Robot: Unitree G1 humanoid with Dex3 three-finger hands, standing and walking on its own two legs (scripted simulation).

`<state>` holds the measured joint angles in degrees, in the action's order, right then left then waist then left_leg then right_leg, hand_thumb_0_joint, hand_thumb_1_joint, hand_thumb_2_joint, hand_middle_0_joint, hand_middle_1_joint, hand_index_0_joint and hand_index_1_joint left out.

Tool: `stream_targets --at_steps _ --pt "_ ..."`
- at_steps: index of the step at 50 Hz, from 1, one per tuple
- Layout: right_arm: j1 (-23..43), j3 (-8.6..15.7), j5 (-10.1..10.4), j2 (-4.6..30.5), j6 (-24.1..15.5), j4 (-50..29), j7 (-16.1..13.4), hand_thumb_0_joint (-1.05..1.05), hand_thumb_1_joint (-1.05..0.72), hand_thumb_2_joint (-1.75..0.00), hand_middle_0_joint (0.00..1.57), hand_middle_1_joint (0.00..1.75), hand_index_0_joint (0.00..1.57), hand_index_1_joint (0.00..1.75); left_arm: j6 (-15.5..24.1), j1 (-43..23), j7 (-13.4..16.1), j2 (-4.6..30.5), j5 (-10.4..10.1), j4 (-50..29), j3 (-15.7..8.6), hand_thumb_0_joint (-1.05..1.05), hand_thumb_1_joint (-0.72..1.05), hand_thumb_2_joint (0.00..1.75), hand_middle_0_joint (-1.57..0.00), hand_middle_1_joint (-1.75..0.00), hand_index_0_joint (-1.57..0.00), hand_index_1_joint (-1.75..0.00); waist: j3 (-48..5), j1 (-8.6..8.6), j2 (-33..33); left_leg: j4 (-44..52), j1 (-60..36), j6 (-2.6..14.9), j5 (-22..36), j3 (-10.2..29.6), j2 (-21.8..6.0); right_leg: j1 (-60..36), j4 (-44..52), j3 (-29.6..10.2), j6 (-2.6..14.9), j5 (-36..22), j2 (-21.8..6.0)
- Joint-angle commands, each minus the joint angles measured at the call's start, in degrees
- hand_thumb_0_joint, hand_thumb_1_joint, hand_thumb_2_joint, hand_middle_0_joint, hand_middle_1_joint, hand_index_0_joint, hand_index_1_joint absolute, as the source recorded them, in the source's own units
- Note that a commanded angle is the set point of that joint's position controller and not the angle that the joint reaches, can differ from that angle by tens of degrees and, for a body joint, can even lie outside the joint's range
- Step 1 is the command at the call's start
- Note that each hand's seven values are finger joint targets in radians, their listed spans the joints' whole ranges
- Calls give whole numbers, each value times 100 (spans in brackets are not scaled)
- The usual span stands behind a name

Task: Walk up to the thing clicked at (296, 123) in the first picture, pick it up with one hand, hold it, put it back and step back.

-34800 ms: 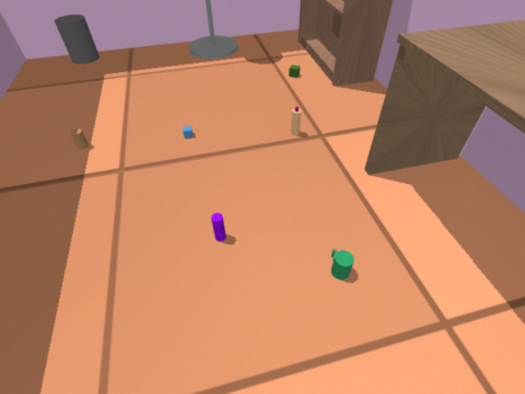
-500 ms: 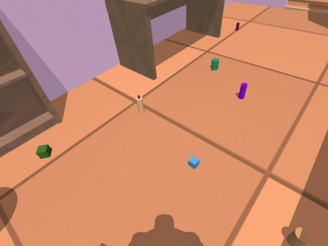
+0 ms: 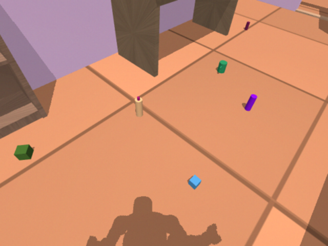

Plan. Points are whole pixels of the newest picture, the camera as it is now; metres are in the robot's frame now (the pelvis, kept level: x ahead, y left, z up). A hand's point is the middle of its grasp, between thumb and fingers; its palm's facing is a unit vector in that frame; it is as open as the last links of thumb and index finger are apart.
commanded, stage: walk up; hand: left
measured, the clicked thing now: (139, 106) +1.22 +0.18 -0.66
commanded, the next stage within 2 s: none
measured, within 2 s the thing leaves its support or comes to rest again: neither
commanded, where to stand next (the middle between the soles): +0.80 -0.01 m, yaw -1 degrees
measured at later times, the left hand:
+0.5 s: hand (83, 188) +0.32 +0.25 -0.12, palm faces -0.05 -0.92 -0.39, open 7.4 cm
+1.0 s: hand (86, 136) +0.52 +0.29 -0.13, palm faces -0.14 -0.93 -0.34, open 7.4 cm
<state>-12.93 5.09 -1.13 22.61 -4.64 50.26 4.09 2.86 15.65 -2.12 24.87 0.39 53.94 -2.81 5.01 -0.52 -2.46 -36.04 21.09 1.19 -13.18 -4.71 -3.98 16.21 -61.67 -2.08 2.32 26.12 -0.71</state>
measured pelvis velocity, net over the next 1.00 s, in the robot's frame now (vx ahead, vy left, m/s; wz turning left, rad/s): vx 0.42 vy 0.03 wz -0.06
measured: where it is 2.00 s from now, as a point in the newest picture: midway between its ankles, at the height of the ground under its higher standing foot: (161, 165)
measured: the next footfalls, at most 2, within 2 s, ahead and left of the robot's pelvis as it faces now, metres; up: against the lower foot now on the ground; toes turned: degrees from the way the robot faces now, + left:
right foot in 0.32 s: +0.30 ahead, -0.15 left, +0.00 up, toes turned -6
left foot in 0.66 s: +0.44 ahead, +0.13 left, +0.00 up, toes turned +5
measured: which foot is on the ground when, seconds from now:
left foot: down 0.00-0.32, up 0.34-0.64, down 0.66-1.00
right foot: up 0.00-0.30, down 0.32-0.68, up 0.70-1.00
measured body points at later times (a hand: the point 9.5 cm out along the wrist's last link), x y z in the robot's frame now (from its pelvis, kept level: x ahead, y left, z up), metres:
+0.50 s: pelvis +0.23 -0.01 +0.00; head +0.25 -0.03 +0.45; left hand +0.32 +0.30 -0.09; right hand +0.28 -0.34 -0.12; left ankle +0.23 +0.11 -0.68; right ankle +0.26 -0.15 -0.72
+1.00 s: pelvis +0.42 +0.03 +0.02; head +0.44 +0.04 +0.46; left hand +0.53 +0.34 -0.11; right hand +0.42 -0.30 -0.08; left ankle +0.40 +0.13 -0.72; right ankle +0.52 -0.13 -0.68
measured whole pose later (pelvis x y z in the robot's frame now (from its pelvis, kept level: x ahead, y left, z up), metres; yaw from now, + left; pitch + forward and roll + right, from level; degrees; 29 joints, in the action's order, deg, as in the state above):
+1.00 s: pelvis +0.42 +0.03 +0.02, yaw -3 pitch -2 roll +0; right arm -21.5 3.1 -0.7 23.6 -5.3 49.6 2.4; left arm 1.6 13.4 -4.4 24.7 1.1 52.1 -3.2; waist 4.8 -2.2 -2.5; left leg -25.5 7.2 1.9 -16.2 -8.0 -1.3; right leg 29.6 -44.8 0.9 0.6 13.5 -5.4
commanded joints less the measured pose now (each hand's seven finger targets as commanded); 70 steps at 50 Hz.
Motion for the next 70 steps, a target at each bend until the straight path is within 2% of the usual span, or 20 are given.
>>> stream_targets --at_steps 1,6,14,15,17,19,23,28,32,33,34,35,40,49,54,55,57,58,62,70 --pt "-433 319 139 1558 -97 -329 -211 0 -90 -90 20 30 20 30 170 342 9 1158 -116 -378 -267 0 90 90 -20 -30 -20 -30 -286 8 1014 2105 -1258 991 171 1527 -1384 1562 -162 -410 -13 -610 -402" --pt "-513 326 66 1667 -174 -485 -190 0 -90 -90 20 30 20 30 107 -221 -194 960 26 -585 -262 0 90 90 -20 -30 -20 -30 -50 -136 1041 2333 -1207 1295 396 926 -1403 1508 1355 132 -268 -956 -558" --pt "-329 231 94 1497 -67 -676 -187 0 -90 -90 20 30 20 30 222 130 -193 1037 63 -476 -446 0 90 90 -20 -30 -20 -30 -567 355 409 473 -529 710 852 242 -876 -976 2976 732 31 -1658 -3" --pt "-562 111 105 1191 -64 -678 -189 0 -90 -90 20 30 20 30 286 683 -114 1252 78 -349 -543 0 90 90 -20 -30 -20 -30 -927 595 -411 -938 -193 523 790 -55 -486 -1750 3368 272 143 -1128 -212" --pt "-573 58 116 1226 -5 -765 -227 0 -90 -90 20 30 20 30 339 996 -20 2048 24 -513 -668 0 90 90 -20 -30 -20 -30 -861 687 -1158 -3151 1761 151 -1880 235 429 -2320 4766 -3644 1253 113 -2383" --pt "-399 123 152 1499 9 -581 -260 0 -90 -90 20 30 20 30 302 467 23 1785 -105 -643 -598 0 90 90 -20 -30 -20 -30 -340 502 -329 -3316 1742 141 -1390 845 -69 -1499 4645 -2755 1484 -454 -2203" --pt "-795 144 108 1330 24 -283 -115 0 -90 -90 20 30 20 30 322 33 24 1417 -18 -783 -454 0 90 90 -20 -30 -20 -30 -249 114 -648 -1898 882 12 -990 627 -248 -476 4457 -851 1132 -1583 -1443" --pt "-336 181 30 1155 -19 -421 -8 0 -90 -90 20 30 20 30 344 32 -27 1488 40 -934 -469 0 90 90 -20 -30 -20 -30 -348 223 -707 -371 340 -87 -211 179 -134 -210 4416 -399 1079 -908 -1351" --pt "-1194 377 -22 1392 -108 -84 -74 0 -90 -90 20 30 20 30 261 -342 -62 1245 73 -1043 -323 0 90 90 -20 -30 -20 -30 -627 -464 164 178 -1946 5 140 -148 216 1219 3068 101 628 -260 -1044" --pt "-1751 489 -45 1729 -144 62 -146 0 -90 -90 20 30 20 30 235 -203 -60 938 88 -1056 -215 0 90 90 -20 -30 -20 -30 -794 -749 1286 794 -2649 214 -1140 685 -181 1894 1393 486 443 -337 -628" --pt "-1889 577 -74 2280 -200 -97 -195 0 -90 -90 20 30 20 30 209 6 -46 614 -6 -1093 -146 0 90 90 -20 -30 -20 -30 -675 -709 2315 2380 -2645 687 -2936 3905 -1845 2969 -257 505 92 370 305" --pt "-1436 567 125 2361 -184 -278 -199 0 -90 -90 20 30 20 30 164 11 61 1310 34 -938 -307 0 90 90 -20 -30 -20 -30 -526 -551 1461 2629 -2181 1300 -3199 4694 -2313 2820 -696 -170 140 529 -19" --pt "-679 236 126 1590 -227 -386 -276 0 -90 -90 20 30 20 30 122 477 -18 1221 -27 -392 -298 0 90 90 -20 -30 -20 -30 -264 10 1045 2106 -1282 851 307 1553 -1277 1839 88 -200 -113 -815 -510" --pt "-904 261 99 1661 -176 -482 -261 0 -90 -90 20 30 20 30 45 -641 -224 852 61 -795 -280 0 90 90 -20 -30 -20 -30 -123 -222 891 2012 -1489 1024 1006 757 -1098 1325 2189 392 -121 -1554 -485" --pt "-790 209 114 1596 -75 -628 -293 0 -90 -90 20 30 20 30 133 -212 -160 860 49 -664 -373 0 90 90 -20 -30 -20 -30 -468 135 616 783 -982 756 1478 543 -1004 -494 3168 618 68 -1600 -47" --pt "-881 96 117 1344 -75 -664 -293 0 -90 -90 20 30 20 30 188 256 -96 1063 58 -522 -463 0 90 90 -20 -30 -20 -30 -801 369 36 -205 -661 612 1480 296 -666 -1375 3382 433 165 -1446 -37" --pt "-1089 -71 139 975 -39 -769 -282 0 -90 -90 20 30 20 30 260 762 19 1847 54 -637 -651 0 90 90 -20 -30 -20 -30 -991 569 -1399 -2582 1542 128 -1617 16 502 -2500 4744 -3259 1008 166 -2275" --pt "-893 77 79 1478 33 -609 -344 0 -90 -90 20 30 20 30 228 527 5 1820 -28 -658 -619 0 90 90 -20 -30 -20 -30 -658 524 -565 -2982 1474 153 -1771 622 146 -1746 4703 -3286 1399 486 -2401" --pt "-1248 82 118 1417 43 -217 -249 0 -90 -90 20 30 20 30 210 -147 25 1324 -53 -839 -464 0 90 90 -20 -30 -20 -30 -150 90 -640 -2225 1061 58 -879 707 -194 -633 4795 -1258 1038 -238 -1452" --pt "-718 132 -9 1187 -40 -264 -98 0 -90 -90 20 30 20 30 205 -183 -89 1368 49 -1078 -488 0 90 90 -20 -30 -20 -30 -121 182 -703 -312 147 -143 -50 143 -121 189 4714 -480 1030 73 -1331"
